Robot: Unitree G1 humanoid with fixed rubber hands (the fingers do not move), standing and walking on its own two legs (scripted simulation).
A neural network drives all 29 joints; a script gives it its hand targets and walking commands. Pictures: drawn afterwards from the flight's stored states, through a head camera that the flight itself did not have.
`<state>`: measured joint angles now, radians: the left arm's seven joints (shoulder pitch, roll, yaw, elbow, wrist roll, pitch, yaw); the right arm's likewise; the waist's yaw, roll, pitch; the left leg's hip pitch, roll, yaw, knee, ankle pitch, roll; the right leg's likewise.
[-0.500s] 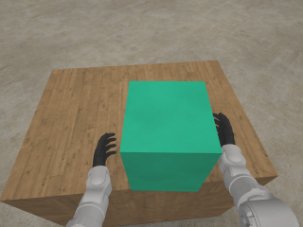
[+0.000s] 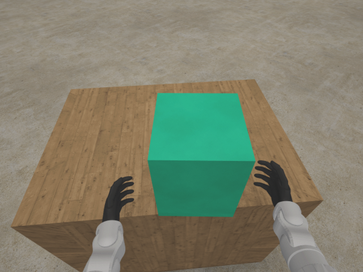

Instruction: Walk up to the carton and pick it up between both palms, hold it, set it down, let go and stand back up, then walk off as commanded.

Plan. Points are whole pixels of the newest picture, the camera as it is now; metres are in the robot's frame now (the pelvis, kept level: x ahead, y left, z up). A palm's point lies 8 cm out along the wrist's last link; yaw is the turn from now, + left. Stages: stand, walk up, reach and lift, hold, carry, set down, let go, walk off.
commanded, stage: set down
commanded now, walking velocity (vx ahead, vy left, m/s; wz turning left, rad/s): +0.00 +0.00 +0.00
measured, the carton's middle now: (196, 157) +0.41 -0.02 +0.02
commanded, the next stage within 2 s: none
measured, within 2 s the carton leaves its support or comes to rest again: neither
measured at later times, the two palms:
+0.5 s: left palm (103, 236) +0.22 +0.19 -0.01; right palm (297, 221) +0.24 -0.23 +0.00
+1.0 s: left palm (103, 245) +0.21 +0.19 -0.02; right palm (297, 225) +0.24 -0.24 -0.01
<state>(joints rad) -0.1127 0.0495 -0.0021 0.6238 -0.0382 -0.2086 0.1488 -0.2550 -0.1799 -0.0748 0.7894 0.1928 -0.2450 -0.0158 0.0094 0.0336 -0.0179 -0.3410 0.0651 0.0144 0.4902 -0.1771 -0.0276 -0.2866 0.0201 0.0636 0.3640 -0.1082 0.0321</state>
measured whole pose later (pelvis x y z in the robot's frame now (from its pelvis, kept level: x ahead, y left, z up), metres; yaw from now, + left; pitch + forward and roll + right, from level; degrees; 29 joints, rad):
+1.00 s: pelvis +0.03 -0.01 +0.00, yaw +0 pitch +4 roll -1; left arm 0.30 0.12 -0.04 0.23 -0.09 -0.08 0.07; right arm 0.23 -0.18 -0.07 0.29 0.19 -0.18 -0.02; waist 0.01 0.02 -0.02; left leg -0.30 0.05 0.02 0.41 -0.17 -0.03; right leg -0.28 0.01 0.06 0.36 -0.15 0.03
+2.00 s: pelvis +0.04 -0.01 +0.00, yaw +0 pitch +4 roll -1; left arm 0.22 0.12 -0.04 0.30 -0.09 0.04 -0.03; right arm 0.23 -0.18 -0.07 0.60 0.11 -0.18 -0.01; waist 0.06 0.02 -0.02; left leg -0.29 0.05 0.02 0.41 -0.19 -0.03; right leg -0.28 0.01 0.06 0.36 -0.16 0.03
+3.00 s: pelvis +0.04 -0.01 +0.00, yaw +0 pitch +1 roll -1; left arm 0.24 0.17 -0.04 0.38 -0.06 -0.05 -0.07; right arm 0.22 -0.27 -0.07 0.66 0.07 -0.07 0.00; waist 0.04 0.03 -0.02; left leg -0.28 0.05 0.02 0.50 -0.25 -0.03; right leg -0.26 0.01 0.06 0.46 -0.22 0.03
